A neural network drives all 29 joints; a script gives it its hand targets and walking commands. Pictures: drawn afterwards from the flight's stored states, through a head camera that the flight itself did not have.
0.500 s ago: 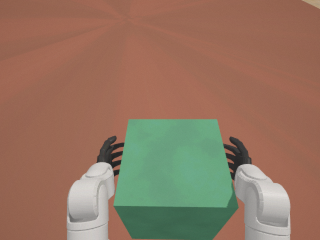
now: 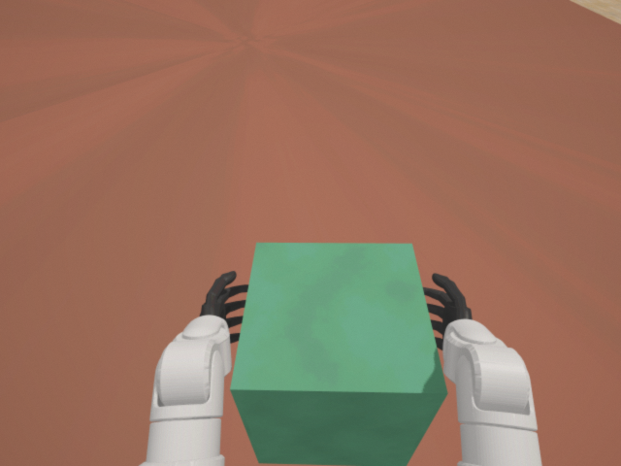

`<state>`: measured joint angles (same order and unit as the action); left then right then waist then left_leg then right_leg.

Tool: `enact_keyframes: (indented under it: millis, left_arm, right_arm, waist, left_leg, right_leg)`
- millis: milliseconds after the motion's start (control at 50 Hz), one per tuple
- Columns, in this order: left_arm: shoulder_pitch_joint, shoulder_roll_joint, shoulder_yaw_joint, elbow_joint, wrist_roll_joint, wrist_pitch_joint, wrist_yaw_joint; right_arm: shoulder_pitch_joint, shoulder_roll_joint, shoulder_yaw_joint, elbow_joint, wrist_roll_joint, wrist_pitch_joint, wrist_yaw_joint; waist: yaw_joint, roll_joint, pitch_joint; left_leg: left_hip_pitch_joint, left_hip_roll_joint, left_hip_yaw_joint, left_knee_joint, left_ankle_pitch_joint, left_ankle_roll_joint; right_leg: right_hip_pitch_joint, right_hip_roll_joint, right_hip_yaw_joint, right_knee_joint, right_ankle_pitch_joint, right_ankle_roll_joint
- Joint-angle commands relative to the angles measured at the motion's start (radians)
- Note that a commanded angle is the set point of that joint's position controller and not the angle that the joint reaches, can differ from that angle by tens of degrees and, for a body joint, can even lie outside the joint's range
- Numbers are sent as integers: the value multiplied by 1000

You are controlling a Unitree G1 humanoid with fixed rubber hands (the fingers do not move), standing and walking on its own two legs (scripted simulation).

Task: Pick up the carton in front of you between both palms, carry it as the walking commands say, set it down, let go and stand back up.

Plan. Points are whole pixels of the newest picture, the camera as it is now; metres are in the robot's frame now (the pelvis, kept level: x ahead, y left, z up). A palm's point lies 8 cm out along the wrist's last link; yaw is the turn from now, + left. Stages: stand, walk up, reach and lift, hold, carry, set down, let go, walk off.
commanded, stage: carry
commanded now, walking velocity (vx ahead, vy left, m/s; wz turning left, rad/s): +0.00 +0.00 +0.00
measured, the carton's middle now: (332, 357) +0.27 +0.00 -0.01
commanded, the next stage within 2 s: hold in 0.78 s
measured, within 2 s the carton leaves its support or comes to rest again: neither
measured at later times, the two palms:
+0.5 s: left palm (217, 329) +0.28 +0.15 +0.04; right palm (446, 332) +0.28 -0.15 +0.04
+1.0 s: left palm (210, 345) +0.26 +0.16 +0.04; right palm (446, 341) +0.26 -0.14 +0.05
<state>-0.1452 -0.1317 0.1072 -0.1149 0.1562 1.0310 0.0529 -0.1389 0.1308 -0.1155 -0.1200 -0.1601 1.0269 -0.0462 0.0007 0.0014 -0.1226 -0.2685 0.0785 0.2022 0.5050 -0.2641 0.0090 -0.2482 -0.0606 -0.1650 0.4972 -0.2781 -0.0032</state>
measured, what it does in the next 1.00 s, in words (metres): stands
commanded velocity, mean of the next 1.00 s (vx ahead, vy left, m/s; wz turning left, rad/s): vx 0.00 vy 0.00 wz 0.00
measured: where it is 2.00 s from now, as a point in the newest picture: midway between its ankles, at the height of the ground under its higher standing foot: outside the picture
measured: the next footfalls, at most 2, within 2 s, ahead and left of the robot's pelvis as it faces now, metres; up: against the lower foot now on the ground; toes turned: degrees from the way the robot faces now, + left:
none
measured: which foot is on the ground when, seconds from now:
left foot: down 0.00-1.00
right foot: down 0.00-1.00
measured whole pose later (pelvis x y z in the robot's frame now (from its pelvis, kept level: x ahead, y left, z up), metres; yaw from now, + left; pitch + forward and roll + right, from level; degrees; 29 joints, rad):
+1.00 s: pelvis -0.03 +0.00 +0.01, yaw +2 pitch -6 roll +0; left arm -0.23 -0.14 0.18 0.17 0.25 0.73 0.01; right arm -0.23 0.15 -0.19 0.18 -0.25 0.71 0.00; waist 0.00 -0.02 0.05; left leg -0.10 0.02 0.07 0.38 -0.17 0.01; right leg -0.07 -0.02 -0.04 0.38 -0.20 0.00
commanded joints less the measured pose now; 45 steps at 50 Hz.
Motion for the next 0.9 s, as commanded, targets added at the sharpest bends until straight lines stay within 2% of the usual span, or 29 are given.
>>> enact_keyframes:
  millis: [0, 200, 300, 380, 460, 540, 760, 780, 800, 820, 840, 880]
  left_arm:
    - [-446, -807, -568, -11, -238, -78, -185]
    - [-531, -820, -427, 230, -133, -296, -219]
    - [-585, -858, -417, 301, -121, -385, -238]
    - [-584, -891, -448, 287, -136, -389, -245]
    - [-554, -908, -490, 233, -163, -346, -242]
    - [-528, -887, -471, 238, -152, -320, -241]
    - [-551, -896, -472, 236, -157, -322, -243]
    - [-435, -928, -451, 226, -155, -312, -250]
    - [-456, -898, -438, 196, -134, -329, -240]
    - [-436, -888, -420, 198, -121, -330, -232]
    - [-478, -891, -431, 191, -119, -329, -234]
    - [-472, -892, -439, 203, -126, -336, -233]
  right_arm:
    - [-449, 778, 565, -18, 235, -78, 188]
    - [-545, 789, 427, 229, 136, -299, 228]
    - [-599, 833, 417, 304, 122, -386, 248]
    - [-594, 867, 446, 291, 133, -390, 253]
    - [-562, 882, 484, 238, 157, -348, 249]
    - [-537, 861, 465, 242, 148, -323, 246]
    - [-565, 871, 470, 237, 156, -324, 248]
    - [-456, 912, 455, 223, 152, -312, 255]
    - [-482, 870, 452, 183, 139, -328, 250]
    - [-479, 845, 435, 206, 127, -329, 250]
    - [-485, 846, 430, 209, 119, -335, 250]
    - [-491, 857, 435, 212, 131, -345, 245]
  waist:
    - [-2, -4, -171]
    - [-2, 2, -188]
    - [-2, 3, -213]
    - [-2, 1, -231]
    - [-3, 1, -241]
    - [-2, 1, -229]
    - [-1, -1, -224]
    - [8, -2, -113]
    - [6, -10, -173]
    - [22, -12, -153]
    - [0, 0, -124]
    - [-3, 7, -157]
  left_leg:
    - [78, 104, -110, -76, 177, -2]
    - [67, 102, -115, -86, 144, 0]
    - [76, 100, -116, -80, 156, 0]
    - [84, 102, -117, -70, 187, 1]
    - [90, 104, -117, -60, 220, 1]
    - [83, 104, -115, -55, 231, 2]
    - [78, 103, -118, -59, 216, 3]
    - [255, -150, -287, -103, 492, 15]
    - [315, -134, -300, -85, 576, 7]
    - [345, -135, -295, -118, 475, 9]
    - [339, -136, -295, -126, 467, 2]
    - [379, -145, -298, -118, 520, -7]
  right_leg:
    - [32, -107, 102, -79, 207, -8]
    - [29, -104, 100, -78, 160, -11]
    - [40, -102, 98, -69, 166, -11]
    - [47, -104, 99, -58, 192, -9]
    - [51, -106, 98, -48, 221, -5]
    - [44, -107, 97, -46, 235, -3]
    - [43, -108, 99, -50, 225, -5]
    - [166, 150, 226, -106, 444, -22]
    - [187, 139, 258, -105, 507, -26]
    - [169, 133, 252, -126, 437, -23]
    - [164, 140, 242, -128, 410, -22]
    - [183, 152, 259, -138, 439, -18]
